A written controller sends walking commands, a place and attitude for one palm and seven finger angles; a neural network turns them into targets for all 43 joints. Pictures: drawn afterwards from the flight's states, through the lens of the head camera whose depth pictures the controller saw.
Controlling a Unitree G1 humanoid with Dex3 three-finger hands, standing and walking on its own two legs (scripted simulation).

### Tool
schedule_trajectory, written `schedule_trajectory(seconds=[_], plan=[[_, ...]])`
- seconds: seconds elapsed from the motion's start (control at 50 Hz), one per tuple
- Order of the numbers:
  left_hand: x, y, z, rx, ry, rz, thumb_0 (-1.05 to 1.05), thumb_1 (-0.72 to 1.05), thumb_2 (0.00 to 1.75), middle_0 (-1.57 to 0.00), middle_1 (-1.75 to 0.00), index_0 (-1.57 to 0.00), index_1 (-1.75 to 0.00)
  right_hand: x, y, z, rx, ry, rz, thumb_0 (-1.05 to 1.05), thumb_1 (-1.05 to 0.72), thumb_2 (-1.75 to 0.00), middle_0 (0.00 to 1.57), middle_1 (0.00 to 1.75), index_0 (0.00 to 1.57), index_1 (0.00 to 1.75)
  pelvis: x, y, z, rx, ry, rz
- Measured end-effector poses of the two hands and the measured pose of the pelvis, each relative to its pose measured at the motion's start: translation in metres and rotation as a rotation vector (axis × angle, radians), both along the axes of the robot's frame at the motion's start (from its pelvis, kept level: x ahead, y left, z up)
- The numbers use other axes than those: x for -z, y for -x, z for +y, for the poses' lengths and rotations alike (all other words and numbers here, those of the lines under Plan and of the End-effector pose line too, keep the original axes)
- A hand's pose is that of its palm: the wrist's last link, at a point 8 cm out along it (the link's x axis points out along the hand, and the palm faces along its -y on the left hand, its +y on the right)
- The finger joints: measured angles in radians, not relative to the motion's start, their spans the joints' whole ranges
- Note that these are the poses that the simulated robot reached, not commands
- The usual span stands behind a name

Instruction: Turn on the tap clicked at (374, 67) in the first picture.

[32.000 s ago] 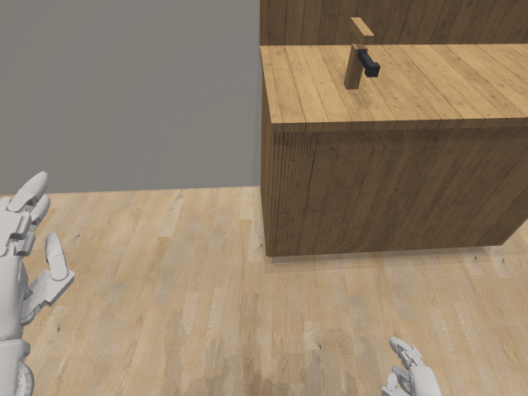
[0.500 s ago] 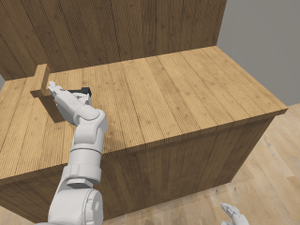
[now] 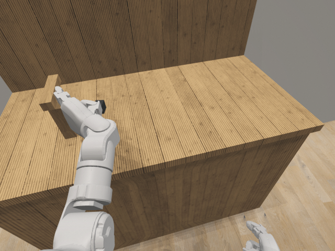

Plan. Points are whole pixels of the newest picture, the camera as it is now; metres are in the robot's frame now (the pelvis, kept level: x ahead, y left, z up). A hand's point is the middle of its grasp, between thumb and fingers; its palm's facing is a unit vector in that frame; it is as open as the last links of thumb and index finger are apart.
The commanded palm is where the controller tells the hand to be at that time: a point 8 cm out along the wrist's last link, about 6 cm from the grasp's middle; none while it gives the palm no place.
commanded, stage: lift the hand up off the lever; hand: left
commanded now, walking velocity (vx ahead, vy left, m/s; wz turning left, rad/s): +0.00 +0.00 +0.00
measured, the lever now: (99, 106) +0.46 +0.24 +0.11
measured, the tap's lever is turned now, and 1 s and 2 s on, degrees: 75 75 75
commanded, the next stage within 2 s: draw the hand back beside the body in 0.72 s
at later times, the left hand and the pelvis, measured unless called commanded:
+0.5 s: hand (97, 100) +0.39 +0.20 +0.19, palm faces +0.78 -0.62 -0.04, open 7.8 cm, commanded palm +0.33 +0.22 +0.20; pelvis +0.00 +0.00 +0.00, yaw +0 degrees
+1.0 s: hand (107, 105) +0.37 +0.17 +0.20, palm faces +0.43 -0.90 -0.07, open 7.8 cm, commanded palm +0.31 +0.22 +0.19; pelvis +0.00 +0.00 +0.01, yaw -2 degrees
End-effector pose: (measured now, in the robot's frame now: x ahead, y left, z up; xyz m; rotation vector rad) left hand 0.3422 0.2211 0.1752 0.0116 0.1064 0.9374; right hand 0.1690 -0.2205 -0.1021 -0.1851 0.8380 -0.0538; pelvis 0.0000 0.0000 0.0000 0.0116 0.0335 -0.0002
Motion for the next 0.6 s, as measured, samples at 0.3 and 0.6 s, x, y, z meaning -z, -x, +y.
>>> schedule_trajectory(seconds=[0.3,0.6], plan=[[-0.01,0.008,-0.001,0.027,0.015,-0.015,0.02,0.9,0.9,-0.15,-0.15,-0.15,-0.15,-0.007,-0.014,0.009,-0.017,-0.019,-0.031,0.01,-0.91,-0.9,0.2,0.29,0.2,0.3,-0.002,-0.001,0.002,0.001,0.0,-0.023],[-0.024,0.005,-0.009,0.045,0.007,-0.013,0.02,0.9,0.9,-0.15,-0.15,-0.15,-0.15,-0.01,-0.019,0.015,-0.036,-0.034,-0.045,0.01,-0.91,-0.9,0.2,0.29,0.2,0.3,-0.003,0.001,0.001,-0.002,0.0,-0.03]])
